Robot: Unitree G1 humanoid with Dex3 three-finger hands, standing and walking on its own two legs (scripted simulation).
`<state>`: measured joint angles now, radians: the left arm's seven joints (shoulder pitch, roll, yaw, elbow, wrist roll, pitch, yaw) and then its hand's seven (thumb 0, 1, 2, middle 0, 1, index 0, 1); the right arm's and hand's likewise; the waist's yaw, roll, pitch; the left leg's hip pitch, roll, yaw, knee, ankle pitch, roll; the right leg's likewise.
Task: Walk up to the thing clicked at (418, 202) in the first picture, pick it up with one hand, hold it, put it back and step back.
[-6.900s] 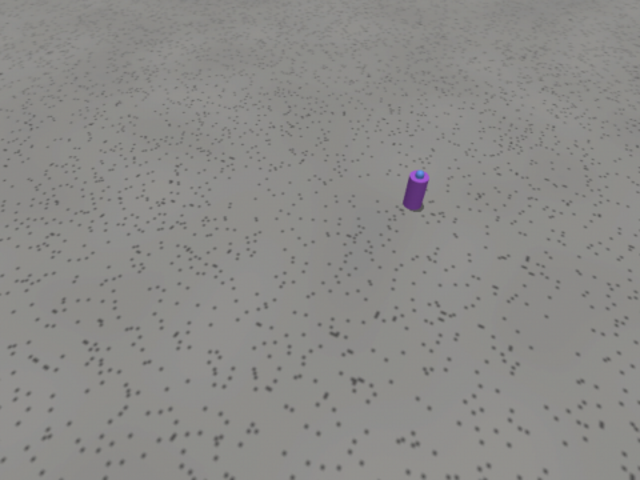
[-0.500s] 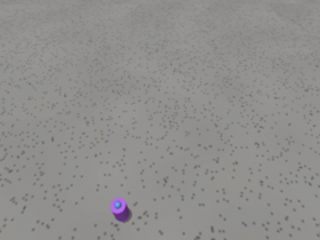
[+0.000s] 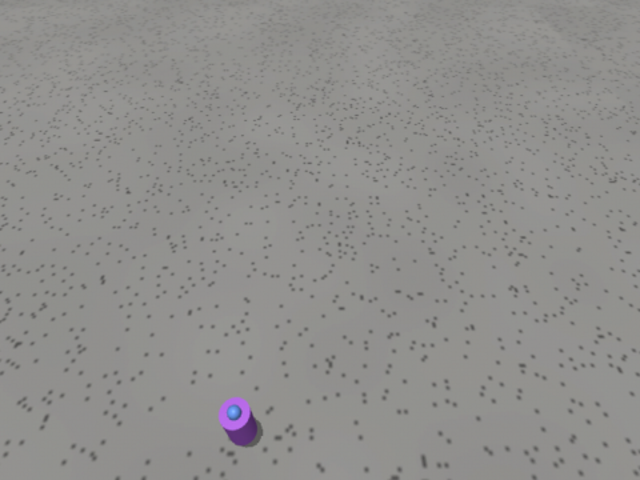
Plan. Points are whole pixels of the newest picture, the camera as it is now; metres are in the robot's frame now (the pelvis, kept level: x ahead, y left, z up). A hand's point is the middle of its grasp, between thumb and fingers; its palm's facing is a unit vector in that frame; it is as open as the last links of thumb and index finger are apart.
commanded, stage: stand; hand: left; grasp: from the side
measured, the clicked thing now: (238, 420) +0.38 +0.23 -0.69
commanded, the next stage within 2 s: go down in 0.64 s
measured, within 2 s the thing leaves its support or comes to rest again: neither
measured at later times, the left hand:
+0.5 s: hand out of the picture +0.07 +0.26 -0.16, palm faces -0.01 -0.94 -0.34, open 7.4 cm
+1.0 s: hand out of the picture +0.16 +0.26 -0.17, palm faces +0.07 -0.94 -0.33, open 11.4 cm
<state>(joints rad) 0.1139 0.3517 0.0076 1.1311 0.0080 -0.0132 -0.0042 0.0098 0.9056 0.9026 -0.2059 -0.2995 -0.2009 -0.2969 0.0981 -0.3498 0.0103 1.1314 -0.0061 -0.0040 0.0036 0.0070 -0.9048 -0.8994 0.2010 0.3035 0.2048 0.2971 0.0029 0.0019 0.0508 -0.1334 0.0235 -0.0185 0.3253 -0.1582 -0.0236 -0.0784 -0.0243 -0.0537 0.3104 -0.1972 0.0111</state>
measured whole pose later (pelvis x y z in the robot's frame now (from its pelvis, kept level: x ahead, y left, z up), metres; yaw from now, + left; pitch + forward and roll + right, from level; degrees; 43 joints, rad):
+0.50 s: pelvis +0.00 +0.00 +0.00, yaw +0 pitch -2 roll +0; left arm 0.12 0.35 0.01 1.13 0.01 -0.01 0.00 0.01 0.91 0.90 -0.21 -0.30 -0.20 -0.30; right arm 0.11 -0.35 0.01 1.13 -0.01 0.00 0.00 0.01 -0.90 -0.90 0.20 0.30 0.20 0.30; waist 0.00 0.00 0.05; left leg -0.12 0.02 -0.02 0.32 -0.16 -0.02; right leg -0.07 -0.03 -0.05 0.31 -0.20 0.01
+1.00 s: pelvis -0.02 +0.00 -0.02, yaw -1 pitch +7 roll +0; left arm -0.07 0.37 0.20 1.07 0.05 -0.02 -0.03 0.01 0.45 0.45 -0.08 -0.09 -0.08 -0.08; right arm 0.20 -0.25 -0.01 0.81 0.03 -0.04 -0.03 0.01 -0.98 -0.92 0.20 0.30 0.20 0.30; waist -0.03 -0.03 0.01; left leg -0.47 0.04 -0.01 0.62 -0.26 -0.03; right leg -0.43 -0.02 -0.03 0.62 -0.31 0.00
